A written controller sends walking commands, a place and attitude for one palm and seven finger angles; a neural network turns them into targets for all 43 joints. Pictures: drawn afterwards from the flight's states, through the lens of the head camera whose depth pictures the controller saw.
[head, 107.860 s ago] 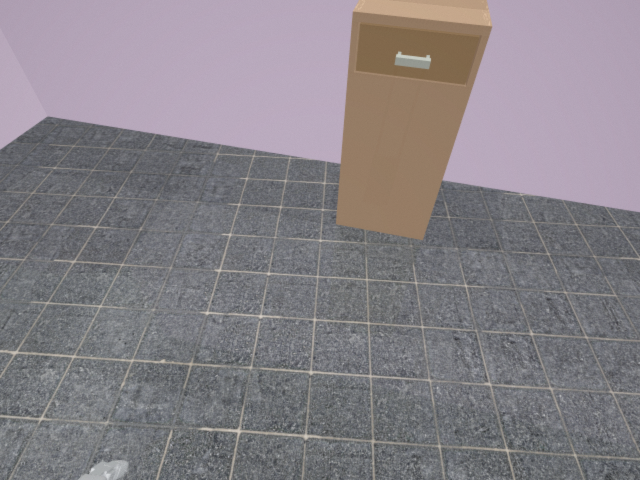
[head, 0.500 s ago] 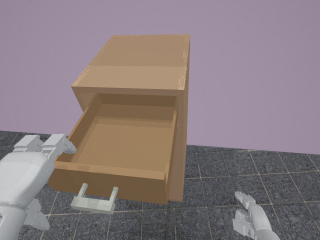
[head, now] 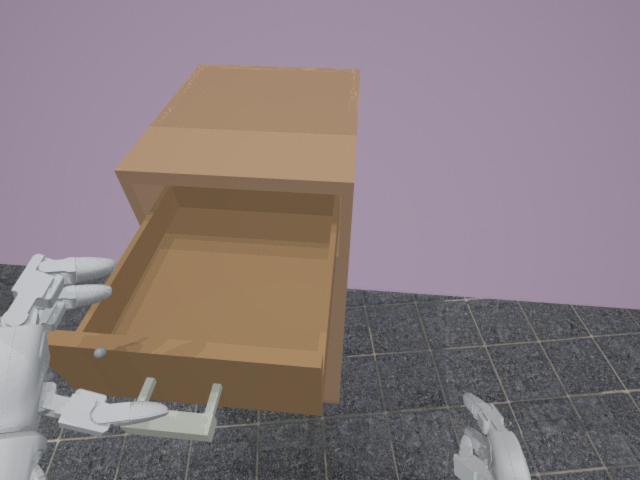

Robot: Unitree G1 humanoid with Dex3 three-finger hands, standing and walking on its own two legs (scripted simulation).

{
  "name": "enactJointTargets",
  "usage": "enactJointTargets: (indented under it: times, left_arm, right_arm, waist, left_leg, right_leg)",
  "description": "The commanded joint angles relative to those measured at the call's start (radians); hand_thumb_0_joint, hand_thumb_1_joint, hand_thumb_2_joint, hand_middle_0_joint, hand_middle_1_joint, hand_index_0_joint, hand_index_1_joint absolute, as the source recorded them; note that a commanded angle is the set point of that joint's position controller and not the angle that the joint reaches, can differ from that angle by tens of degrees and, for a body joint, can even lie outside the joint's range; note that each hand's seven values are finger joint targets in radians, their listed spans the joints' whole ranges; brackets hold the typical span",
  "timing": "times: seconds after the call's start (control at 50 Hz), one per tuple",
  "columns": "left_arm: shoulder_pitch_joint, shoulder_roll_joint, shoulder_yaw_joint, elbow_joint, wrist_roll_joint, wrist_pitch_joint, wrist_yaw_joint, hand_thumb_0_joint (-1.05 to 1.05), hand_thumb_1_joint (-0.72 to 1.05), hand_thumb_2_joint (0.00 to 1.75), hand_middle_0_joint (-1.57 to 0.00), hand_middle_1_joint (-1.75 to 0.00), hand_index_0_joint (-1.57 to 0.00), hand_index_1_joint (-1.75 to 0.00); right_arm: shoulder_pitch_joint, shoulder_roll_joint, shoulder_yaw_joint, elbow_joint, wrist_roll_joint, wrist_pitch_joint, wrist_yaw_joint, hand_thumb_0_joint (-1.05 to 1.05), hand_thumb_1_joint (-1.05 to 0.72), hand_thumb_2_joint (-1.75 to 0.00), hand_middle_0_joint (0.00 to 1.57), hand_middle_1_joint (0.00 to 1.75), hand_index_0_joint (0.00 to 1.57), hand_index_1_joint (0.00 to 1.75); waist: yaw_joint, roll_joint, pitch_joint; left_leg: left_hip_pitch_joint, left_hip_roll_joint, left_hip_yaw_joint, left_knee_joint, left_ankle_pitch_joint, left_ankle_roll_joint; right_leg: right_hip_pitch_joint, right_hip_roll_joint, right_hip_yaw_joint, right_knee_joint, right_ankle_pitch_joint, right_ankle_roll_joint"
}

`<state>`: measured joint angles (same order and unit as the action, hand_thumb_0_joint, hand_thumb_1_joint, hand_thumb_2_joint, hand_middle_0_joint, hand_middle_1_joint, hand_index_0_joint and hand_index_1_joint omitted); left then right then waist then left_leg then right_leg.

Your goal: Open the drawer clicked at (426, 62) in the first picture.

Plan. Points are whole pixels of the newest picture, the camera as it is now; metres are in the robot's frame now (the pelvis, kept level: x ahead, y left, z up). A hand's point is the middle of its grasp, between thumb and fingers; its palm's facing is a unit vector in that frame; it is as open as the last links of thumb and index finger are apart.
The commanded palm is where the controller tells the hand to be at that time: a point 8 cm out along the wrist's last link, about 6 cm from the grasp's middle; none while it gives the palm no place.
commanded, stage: draw the hand back to the body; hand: left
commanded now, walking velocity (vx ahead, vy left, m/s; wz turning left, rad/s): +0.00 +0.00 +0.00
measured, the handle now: (176, 406) +0.19 +0.21 +0.01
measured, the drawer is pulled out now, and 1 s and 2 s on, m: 0.30 0.30 0.30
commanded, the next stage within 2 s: step back with the hand held close in 0.78 s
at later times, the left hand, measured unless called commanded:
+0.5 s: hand (105, 329) +0.19 +0.22 +0.18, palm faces +0.39 -0.81 -0.44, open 9.3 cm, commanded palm +0.14 +0.27 +0.19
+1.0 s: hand (97, 328) +0.19 +0.22 +0.19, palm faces +0.40 -0.79 -0.47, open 7.5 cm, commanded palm +0.13 +0.26 +0.19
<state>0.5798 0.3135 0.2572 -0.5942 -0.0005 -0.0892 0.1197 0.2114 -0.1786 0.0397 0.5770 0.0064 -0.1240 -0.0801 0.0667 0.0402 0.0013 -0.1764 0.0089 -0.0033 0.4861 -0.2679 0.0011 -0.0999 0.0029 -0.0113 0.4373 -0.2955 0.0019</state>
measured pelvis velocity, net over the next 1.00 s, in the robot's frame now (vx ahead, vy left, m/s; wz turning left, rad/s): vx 0.00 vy -0.02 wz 0.00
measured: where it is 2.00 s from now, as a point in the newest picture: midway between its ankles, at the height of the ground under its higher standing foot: outside the picture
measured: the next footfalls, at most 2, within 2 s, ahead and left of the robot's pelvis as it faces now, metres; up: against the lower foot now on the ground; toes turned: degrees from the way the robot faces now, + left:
left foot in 1.76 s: -0.07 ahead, +0.13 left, +0.00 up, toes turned +2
right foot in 1.94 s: -0.13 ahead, -0.11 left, +0.00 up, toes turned -5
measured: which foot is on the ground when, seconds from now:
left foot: down 0.00-1.00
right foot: down 0.00-1.00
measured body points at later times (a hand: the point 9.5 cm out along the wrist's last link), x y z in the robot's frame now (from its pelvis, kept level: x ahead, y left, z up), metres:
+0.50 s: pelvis +0.01 -0.01 +0.00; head +0.00 -0.04 +0.45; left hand +0.17 +0.26 +0.20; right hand +0.21 -0.23 -0.08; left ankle +0.00 +0.12 -0.74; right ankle -0.04 -0.12 -0.74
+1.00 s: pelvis +0.00 -0.02 +0.00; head +0.00 -0.04 +0.45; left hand +0.16 +0.26 +0.21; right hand +0.19 -0.24 -0.08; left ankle +0.00 +0.12 -0.74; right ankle -0.04 -0.12 -0.74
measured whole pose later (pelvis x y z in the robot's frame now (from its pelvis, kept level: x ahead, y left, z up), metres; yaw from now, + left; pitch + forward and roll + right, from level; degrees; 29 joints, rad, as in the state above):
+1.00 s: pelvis +0.00 -0.02 +0.00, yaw +0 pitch +0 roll -1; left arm 0.54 0.35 0.37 -0.53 -0.05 -0.15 0.10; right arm 0.17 -0.22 0.01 0.59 0.01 -0.07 -0.06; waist 0.04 0.08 0.00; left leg -0.20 0.04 -0.01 0.44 -0.23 -0.02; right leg -0.12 0.04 -0.02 0.37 -0.25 -0.02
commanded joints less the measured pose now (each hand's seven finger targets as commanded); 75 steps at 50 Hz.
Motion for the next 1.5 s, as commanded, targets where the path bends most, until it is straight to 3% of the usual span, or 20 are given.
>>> enactJointTargets:
  times: [0.0, 0.02, 0.12, 0.2, 0.3, 0.32, 0.56, 0.66, 0.7, 0.86, 0.88, 0.9, 0.92, 0.96, 1.02, 1.06, 1.18, 1.26, 1.4, 1.48]
  left_arm:
    - [-0.097, 0.194, 0.115, -0.278, -0.032, -0.093, 0.033, 0.0, -0.08, 0.48, -0.27, -0.93, -0.27, -0.93]
    - [-0.105, 0.223, 0.155, -0.254, -0.03, -0.091, 0.036, 0.0, -0.05, 0.5, -0.27, -0.91, -0.27, -0.91]
    - [-0.076, 0.167, 0.146, -0.152, -0.052, -0.087, 0.01, 0.0, 0.13, 0.57, -0.25, -0.8, -0.25, -0.8]
    - [-0.07, 0.158, 0.14, -0.156, -0.063, -0.089, -0.005, 0.0, 0.27, 0.63, -0.25, -0.7, -0.25, -0.7]
    - [-0.061, 0.188, 0.166, -0.197, -0.059, -0.093, 0.001, 0.0, 0.44, 0.7, -0.23, -0.59, -0.23, -0.59]
    - [-0.075, 0.205, 0.183, -0.201, -0.057, -0.09, 0.005, 0.0, 0.48, 0.72, -0.23, -0.57, -0.23, -0.57]
    - [-0.107, 0.174, 0.157, -0.121, -0.061, -0.072, 0.006, 0.0, 0.9, 0.9, -0.2, -0.3, -0.2, -0.3]
    - [-0.103, 0.185, 0.163, -0.143, -0.059, -0.077, 0.005, 0.0, 0.9, 0.9, -0.2, -0.3, -0.2, -0.3]
    - [-0.101, 0.189, 0.168, -0.151, -0.06, -0.08, 0.004, 0.0, 0.9, 0.9, -0.2, -0.3, -0.2, -0.3]
    - [-0.108, 0.183, 0.164, -0.132, -0.061, -0.084, 0.004, 0.0, 0.9, 0.9, -0.2, -0.3, -0.2, -0.3]
    - [-0.216, 0.31, 0.303, -0.19, -0.066, -0.122, 0.01, 0.0, 0.9, 0.9, -0.2, -0.3, -0.2, -0.3]
    - [-0.136, 0.237, 0.246, -0.104, -0.06, -0.129, -0.001, 0.0, 0.9, 0.9, -0.2, -0.3, -0.2, -0.3]
    - [-0.156, 0.254, 0.245, -0.151, -0.054, -0.137, -0.006, 0.0, 0.9, 0.9, -0.2, -0.3, -0.2, -0.3]
    - [-0.081, 0.202, 0.205, -0.105, -0.049, -0.136, -0.012, 0.0, 0.9, 0.9, -0.2, -0.3, -0.2, -0.3]
    - [-0.019, 0.209, 0.216, -0.129, -0.048, -0.138, -0.012, 0.0, 0.9, 0.9, -0.2, -0.3, -0.2, -0.3]
    - [0.024, 0.219, 0.231, -0.146, -0.05, -0.136, -0.008, 0.0, 0.9, 0.9, -0.2, -0.3, -0.2, -0.3]
    - [0.104, 0.267, 0.289, -0.267, -0.052, -0.149, 0.01, 0.0, 0.9, 0.9, -0.2, -0.3, -0.2, -0.3]
    - [0.13, 0.267, 0.301, -0.301, -0.053, -0.151, 0.023, 0.0, 0.9, 0.9, -0.2, -0.3, -0.2, -0.3]
    - [0.111, 0.216, 0.273, -0.29, -0.034, -0.163, 0.065, 0.0, 0.9, 0.9, -0.2, -0.3, -0.2, -0.3]
    - [0.058, 0.201, 0.243, -0.273, -0.039, -0.158, 0.076, 0.0, 0.9, 0.9, -0.2, -0.3, -0.2, -0.3]
  right_arm:
    - [-0.146, -0.108, -0.035, -0.149, -0.002, -0.109, -0.005, 0.0, -0.9, -0.9, 0.2, 0.3, 0.2, 0.3]
    - [-0.153, -0.109, -0.039, -0.131, -0.004, -0.11, -0.006, 0.0, -0.9, -0.9, 0.2, 0.3, 0.2, 0.3]
    - [-0.157, -0.105, -0.049, -0.125, 0.0, -0.085, 0.006, 0.0, -0.9, -0.9, 0.2, 0.3, 0.2, 0.3]
    - [-0.159, -0.116, -0.061, -0.136, 0.004, -0.06, 0.012, 0.0, -0.9, -0.9, 0.2, 0.3, 0.2, 0.3]
    - [-0.162, -0.117, -0.069, -0.134, 0.002, -0.055, 0.008, 0.0, -0.9, -0.9, 0.2, 0.3, 0.2, 0.3]
    - [-0.169, -0.116, -0.067, -0.127, 0.001, -0.057, 0.004, 0.0, -0.9, -0.9, 0.2, 0.3, 0.2, 0.3]
    - [-0.163, -0.116, -0.07, -0.126, 0.003, -0.035, 0.004, 0.0, -0.9, -0.9, 0.2, 0.3, 0.2, 0.3]
    - [-0.17, -0.114, -0.068, -0.131, 0.002, -0.036, 0.005, 0.0, -0.9, -0.9, 0.2, 0.3, 0.2, 0.3]
    - [-0.17, -0.113, -0.068, -0.133, 0.001, -0.036, 0.006, 0.0, -0.9, -0.9, 0.2, 0.3, 0.2, 0.3]
    - [-0.169, -0.111, -0.068, -0.13, 0.004, -0.039, 0.006, 0.0, -0.9, -0.9, 0.2, 0.3, 0.2, 0.3]
    - [-0.132, -0.14, -0.065, -0.159, 0.018, -0.016, 0.01, 0.0, -0.9, -0.9, 0.2, 0.3, 0.2, 0.3]
    - [-0.135, -0.127, -0.065, -0.131, 0.011, 0.003, 0.012, 0.0, -0.9, -0.9, 0.2, 0.3, 0.2, 0.3]
    - [-0.154, -0.136, -0.069, -0.15, 0.01, 0.005, 0.014, 0.0, -0.9, -0.9, 0.2, 0.3, 0.2, 0.3]
    - [-0.154, -0.144, -0.078, -0.157, 0.012, 0.016, 0.016, 0.0, -0.9, -0.9, 0.2, 0.3, 0.2, 0.3]
    - [-0.156, -0.154, -0.091, -0.178, 0.016, 0.029, 0.021, 0.0, -0.9, -0.9, 0.2, 0.3, 0.2, 0.3]
    - [-0.149, -0.152, -0.099, -0.192, 0.021, 0.041, 0.024, 0.0, -0.9, -0.9, 0.2, 0.3, 0.2, 0.3]
    - [-0.146, -0.144, -0.109, -0.22, 0.023, 0.053, 0.022, 0.0, -0.9, -0.9, 0.2, 0.3, 0.2, 0.3]
    - [-0.136, -0.143, -0.106, -0.227, 0.017, 0.042, 0.021, 0.0, -0.9, -0.9, 0.2, 0.3, 0.2, 0.3]
    - [-0.081, -0.149, -0.102, -0.191, -0.025, -0.03, 0.008, 0.0, -0.9, -0.9, 0.2, 0.3, 0.2, 0.3]
    - [-0.067, -0.155, -0.089, -0.156, -0.023, -0.056, 0.004, 0.0, -0.9, -0.9, 0.2, 0.3, 0.2, 0.3]
  waist:
    - [-0.002, 0.117, -0.049]
    - [0.004, 0.13, -0.025]
    - [0.001, 0.049, -0.012]
    - [-0.005, -0.016, -0.071]
    - [-0.003, 0.004, -0.142]
    - [-0.002, 0.045, -0.136]
    - [-0.01, -0.013, -0.067]
    - [-0.003, 0.028, -0.081]
    - [-0.001, -0.002, -0.095]
    - [-0.008, 0.013, -0.058]
    - [-0.046, 0.003, 0.04]
    - [-0.059, -0.063, 0.027]
    - [-0.053, -0.049, 0.02]
    - [-0.06, -0.068, -0.029]
    - [-0.056, -0.032, -0.114]
    - [-0.056, -0.052, -0.152]
    - [-0.054, 0.0, -0.215]
    - [-0.052, 0.077, -0.205]
    - [-0.066, 0.199, -0.101]
    - [-0.077, 0.11, -0.067]
  left_leg:
    - [0.075, 0.033, 0.001, -0.088, 0.23, -0.002]
    - [0.072, 0.033, 0.007, -0.087, 0.232, -0.006]
    - [0.074, 0.044, 0.005, -0.093, 0.281, -0.009]
    - [0.098, 0.046, 0.014, -0.089, 0.298, -0.001]
    - [0.132, 0.039, 0.028, -0.074, 0.342, 0.004]
    - [0.136, 0.034, 0.034, -0.071, 0.346, 0.004]
    - [0.127, 0.034, 0.035, -0.083, 0.316, 0.009]
    - [0.136, 0.031, 0.035, -0.085, 0.313, 0.01]
    - [0.137, 0.031, 0.032, -0.086, 0.321, 0.011]
    - [0.13, 0.032, 0.03, -0.097, 0.263, 0.007]
    - [0.06, 0.036, 0.019, -0.052, 0.182, 0.028]
    - [0.052, 0.032, 0.002, -0.031, 0.157, 0.031]
    - [0.057, 0.026, 0.005, -0.031, 0.154, 0.027]
    - [0.051, 0.034, 0.008, -0.028, 0.187, 0.028]
    - [0.063, 0.051, 0.015, -0.038, 0.292, 0.026]
    - [0.051, 0.065, 0.01, -0.041, 0.326, 0.026]
    - [0.011, 0.089, -0.005, -0.041, 0.434, 0.025]
    - [-0.063, 0.127, -0.043, -0.077, 0.416, 0.032]
    - [-0.319, 0.23, -0.128, -0.173, 0.146, 0.085]
    - [-0.254, 0.191, -0.133, -0.05, 0.051, 0.067]
  right_leg:
    - [-0.057, -0.023, -0.037, -0.075, 0.2, -0.033]
    - [-0.061, -0.019, -0.034, -0.092, 0.203, -0.036]
    - [-0.051, -0.015, -0.044, -0.088, 0.254, -0.032]
    - [-0.034, -0.019, -0.041, -0.082, 0.29, -0.021]
    - [-0.011, -0.024, -0.034, -0.082, 0.352, -0.017]
    - [-0.015, -0.026, -0.028, -0.091, 0.362, -0.018]
    - [-0.041, -0.029, -0.032, -0.108, 0.351, -0.008]
    - [-0.034, -0.029, -0.024, -0.112, 0.344, -0.012]
    - [-0.024, -0.027, -0.027, -0.109, 0.352, -0.011]
    - [-0.051, -0.025, -0.025, -0.132, 0.278, -0.011]
    - [-0.178, -0.063, 0.091, -0.184, 0.33, -0.014]
    - [-0.173, -0.08, 0.08, -0.187, 0.349, -0.013]
    - [-0.188, -0.086, 0.095, -0.19, 0.367, -0.015]
    - [-0.155, -0.093, 0.083, -0.157, 0.386, -0.01]
    - [-0.112, -0.089, 0.065, -0.105, 0.441, -0.006]
    - [-0.088, -0.084, 0.052, -0.075, 0.428, 0.0]
    - [-0.063, -0.067, 0.022, 0.014, 0.441, 0.003]
    - [-0.059, -0.043, -0.008, 0.086, 0.321, 0.008]
    - [-0.072, 0.005, -0.026, 0.297, -0.099, 0.008]
    - [-0.133, -0.023, 0.001, 0.063, -0.004, -0.003]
